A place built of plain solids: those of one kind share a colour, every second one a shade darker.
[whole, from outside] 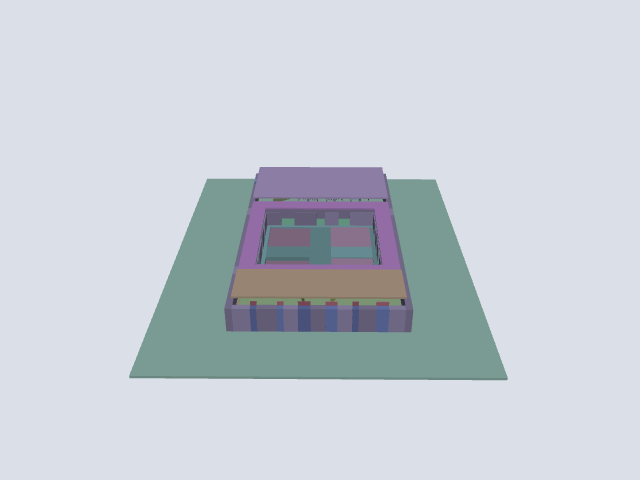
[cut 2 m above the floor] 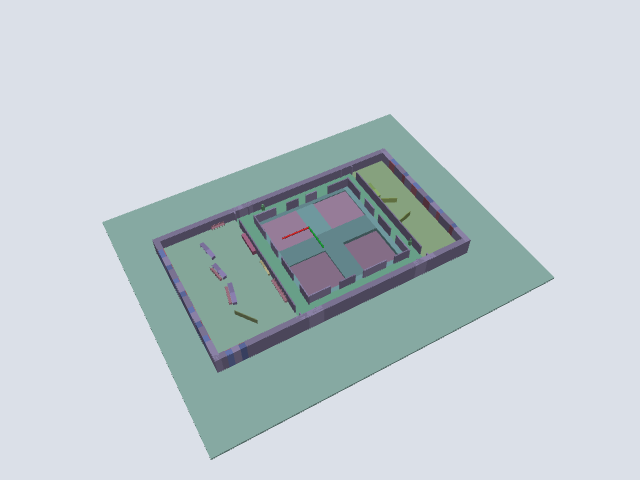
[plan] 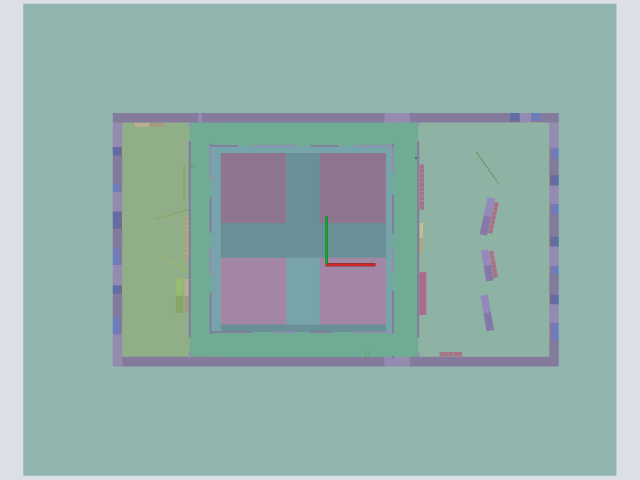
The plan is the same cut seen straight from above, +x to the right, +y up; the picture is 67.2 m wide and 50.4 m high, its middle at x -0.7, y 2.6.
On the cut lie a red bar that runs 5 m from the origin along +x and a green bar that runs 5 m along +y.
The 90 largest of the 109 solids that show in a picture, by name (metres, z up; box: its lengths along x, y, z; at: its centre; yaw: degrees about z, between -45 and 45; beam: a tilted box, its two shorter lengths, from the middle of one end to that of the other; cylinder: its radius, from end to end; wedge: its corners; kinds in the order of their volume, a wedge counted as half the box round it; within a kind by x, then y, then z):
{
 "ground_under_all_1": {"box": [62.31, 49.56, 0.4], "at": [-0.71, 2.63, -1.6]},
 "wall_1": {"box": [1.0, 3.35, 4.05], "at": [-21.95, -9.0, 0.57]},
 "wall_2": {"box": [1.0, 2.48, 4.05], "at": [-21.95, -4.28, 0.57]},
 "wall_3": {"box": [1.0, 2.12, 4.05], "at": [-21.95, -1.08, 0.57]},
 "wall_4": {"box": [1.0, 2.11, 4.05], "at": [-21.95, 2.73, 0.57]},
 "wall_5": {"box": [1.0, 2.05, 4.05], "at": [-21.95, 6.62, 0.57]},
 "wall_6": {"box": [1.0, 2.93, 4.05], "at": [-21.95, 10.01, 0.57]},
 "wall_7": {"box": [1.0, 3.56, 4.05], "at": [-21.95, 14.15, 0.57]},
 "wall_8": {"box": [8.97, 1.0, 4.05], "at": [-17.97, -10.17, 0.57]},
 "wall_9": {"box": [8.97, 1.0, 4.05], "at": [-17.97, 15.43, 0.57]},
 "wall_10": {"box": [0.2, 20.68, 4.05], "at": [-14.38, 2.67, 0.57]},
 "wall_11": {"box": [4.0, 1.0, 4.05], "at": [-13.28, -10.17, 0.57]},
 "wall_12": {"box": [4.0, 1.0, 4.05], "at": [-13.28, 15.43, 0.57]},
 "wall_13": {"box": [0.2, 4.42, 4.05], "at": [-12.18, -5.11, 0.57]},
 "wall_14": {"box": [0.2, 4.28, 4.05], "at": [-12.18, -5.03, 0.57]},
 "wall_15": {"box": [0.2, 2.95, 4.05], "at": [-12.18, 0.33, 0.57]},
 "wall_16": {"box": [0.2, 3.77, 4.05], "at": [-12.18, 5.19, 0.57]},
 "wall_17": {"box": [0.2, 3.8, 4.05], "at": [-12.18, 10.68, 0.57]},
 "wall_18": {"box": [0.2, 3.95, 4.05], "at": [-12.18, 10.76, 0.57]},
 "wall_19": {"box": [2.98, 0.2, 4.05], "at": [-10.79, 12.48, 0.57]},
 "wall_20": {"box": [4.45, 0.2, 4.05], "at": [-10.06, -7.07, 0.57]},
 "wall_21": {"box": [4.53, 0.2, 4.05], "at": [-5.49, 12.48, 0.57]},
 "wall_22": {"box": [2.3, 0.2, 4.05], "at": [-4.38, -7.07, 0.57]},
 "wall_23": {"box": [20.95, 1.0, 4.05], "at": [-2.61, -10.17, 0.57]},
 "wall_24": {"box": [20.95, 1.0, 4.05], "at": [-2.61, 15.43, 0.57]},
 "wall_25": {"box": [2.4, 0.2, 4.05], "at": [-0.53, -7.07, 0.57]},
 "wall_26": {"box": [2.98, 0.2, 4.05], "at": [-0.24, 12.48, 0.57]},
 "wall_27": {"box": [4.3, 0.2, 4.05], "at": [4.92, -7.07, 0.57]},
 "wall_28": {"box": [4.18, 0.2, 4.05], "at": [4.98, 12.48, 0.57]},
 "wall_29": {"box": [0.2, 4.58, 4.05], "at": [6.97, -5.03, 0.57]},
 "wall_30": {"box": [0.2, 4.43, 4.05], "at": [6.97, -4.96, 0.57]},
 "wall_31": {"box": [0.2, 2.5, 4.05], "at": [6.97, 0.56, 0.57]},
 "wall_32": {"box": [0.2, 4.05, 4.05], "at": [6.97, 5.33, 0.57]},
 "wall_33": {"box": [0.2, 2.88, 4.05], "at": [6.97, 11.14, 0.57]},
 "wall_34": {"box": [0.2, 3.02, 4.05], "at": [6.97, 11.22, 0.57]},
 "wall_35": {"box": [4.45, 1.0, 4.05], "at": [8.29, -10.17, 0.57]},
 "wall_36": {"box": [4.45, 1.0, 4.05], "at": [8.29, 15.43, 0.57]},
 "wall_37": {"box": [0.2, 20.68, 4.05], "at": [9.62, 2.67, 0.57]},
 "wall_38": {"box": [10.55, 1.0, 4.05], "at": [13.99, 15.43, 0.57]},
 "wall_39": {"box": [15.66, 1.0, 4.05], "at": [16.55, -10.17, 0.57]},
 "wall_40": {"box": [1.18, 1.0, 4.05], "at": [20.86, 15.43, 0.57]},
 "wall_41": {"box": [1.93, 1.0, 4.05], "at": [23.41, 15.43, 0.57]},
 "wall_42": {"box": [1.0, 2.77, 4.05], "at": [23.87, -9.29, 0.57]},
 "wall_43": {"box": [1.0, 1.95, 4.05], "at": [23.87, -5.12, 0.57]},
 "wall_44": {"box": [1.0, 2.14, 4.05], "at": [23.87, -2.08, 0.57]},
 "wall_45": {"box": [1.0, 2.03, 4.05], "at": [23.87, 0.91, 0.57]},
 "wall_46": {"box": [1.0, 2.35, 4.05], "at": [23.87, 4.09, 0.57]},
 "wall_47": {"box": [1.0, 1.95, 4.05], "at": [23.87, 7.34, 0.57]},
 "wall_48": {"box": [1.0, 1.71, 4.05], "at": [23.87, 10.28, 0.57]},
 "wall_49": {"box": [1.0, 3.7, 4.05], "at": [23.87, 14.08, 0.57]},
 "floor_refectory_1": {"box": [13.86, 24.8, 1.45], "at": [16.55, 2.63, -0.72]},
 "floor_corr_1": {"box": [2.2, 24.8, 1.45], "at": [-13.28, 2.63, -0.72]},
 "floor_corr_2": {"box": [19.15, 2.7, 1.45], "at": [-2.61, -8.42, -0.72]},
 "floor_corr_3": {"box": [19.15, 2.55, 1.45], "at": [-2.61, 13.76, -0.72]},
 "floor_corr_4": {"box": [2.65, 24.8, 1.45], "at": [8.29, 2.63, -0.72]},
 "floor_breakhall_1": {"box": [7.17, 24.8, 1.45], "at": [-17.97, 2.63, -0.72]},
 "floor_gang_1": {"box": [1.05, 19.55, 1.45], "at": [-11.66, 2.71, -0.72]},
 "floor_gang_2": {"box": [3.5, 7.0, 1.45], "at": [-2.48, -2.77, -0.72]},
 "floor_gang_3": {"box": [3.5, 7.35, 1.45], "at": [-2.48, 8.05, -0.72]},
 "floor_gang_4": {"box": [17.35, 0.8, 1.45], "at": [-2.46, -6.67, -0.72]},
 "floor_gang_5": {"box": [17.35, 3.65, 1.45], "at": [-2.46, 2.56, -0.72]},
 "floor_gang_6": {"box": [17.35, 0.75, 1.45], "at": [-2.46, 12.11, -0.72]},
 "floor_gang_7": {"box": [0.75, 19.55, 1.45], "at": [6.59, 2.71, -0.72]},
 "step_tier_1": {"box": [6.9, 7.0, 1.24], "at": [-7.68, -2.77, -0.83]},
 "step_tier_2": {"box": [6.9, 7.35, 0.73], "at": [-7.68, 8.05, -1.08]},
 "step_tier_3": {"box": [6.95, 7.0, 1.45], "at": [2.74, -2.77, -0.72]},
 "step_tier_4": {"box": [6.95, 7.35, 1.17], "at": [2.74, 8.05, -0.86]},
 "ceil_refectory_1": {"box": [13.86, 24.8, 0.3], "at": [16.55, 2.63, 4.25]},
 "ceil_corr_1": {"box": [2.2, 24.8, 0.3], "at": [-13.28, 2.63, 3.4]},
 "ceil_corr_2": {"box": [19.15, 2.7, 0.3], "at": [-2.61, -8.42, 3.4]},
 "ceil_corr_3": {"box": [19.15, 2.55, 0.3], "at": [-2.61, 13.76, 3.4]},
 "ceil_corr_4": {"box": [2.65, 24.8, 0.3], "at": [8.29, 2.63, 3.4]},
 "wall_mass_1": {"box": [0.85, 1.8, 4.05], "at": [-22.03, -6.42, 0.57]},
 "wall_mass_2": {"box": [0.85, 0.9, 4.05], "at": [-22.03, -2.59, 0.57]},
 "wall_mass_3": {"box": [0.85, 1.7, 4.05], "at": [-22.03, 0.83, 0.57]},
 "wall_mass_4": {"box": [0.85, 1.8, 4.05], "at": [-22.03, 4.69, 0.57]},
 "wall_mass_5": {"box": [0.85, 0.9, 4.05], "at": [-22.03, 8.09, 0.57]},
 "wall_mass_6": {"box": [0.85, 0.9, 4.05], "at": [-22.03, 11.92, 0.57]},
 "wall_mass_7": {"box": [1.0, 0.85, 4.05], "at": [19.77, 15.5, 0.57]},
 "wall_mass_8": {"box": [1.0, 0.85, 4.05], "at": [21.95, 15.5, 0.57]},
 "wall_mass_9": {"box": [0.85, 1.8, 4.05], "at": [23.95, -7.0, 0.57]},
 "wall_mass_10": {"box": [0.85, 1.0, 4.05], "at": [23.95, -3.65, 0.57]},
 "wall_mass_11": {"box": [0.85, 0.9, 4.05], "at": [23.95, -0.56, 0.57]},
 "wall_mass_12": {"box": [0.85, 1.0, 4.05], "at": [23.95, 2.42, 0.57]},
 "wall_mass_13": {"box": [0.85, 1.1, 4.05], "at": [23.95, 5.82, 0.57]},
 "wall_mass_14": {"box": [0.85, 1.1, 4.05], "at": [23.95, 8.87, 0.57]},
 "wall_mass_15": {"box": [0.85, 1.1, 4.05], "at": [23.95, 11.68, 0.57]},
 "ceil_breakhall_1": {"box": [7.17, 24.8, 0.3], "at": [-17.97, 2.63, 3.95]},
 "rail_board_ref_1": {"box": [0.12, 4.05, 2.45], "at": [16.86, 10.21, -0.23], "yaw": 35.0},
 "rail_bars_1": {"box": [3.61, 0.12, 2.55], "at": [-16.15, 0.11, -0.17], "yaw": -27.0}
}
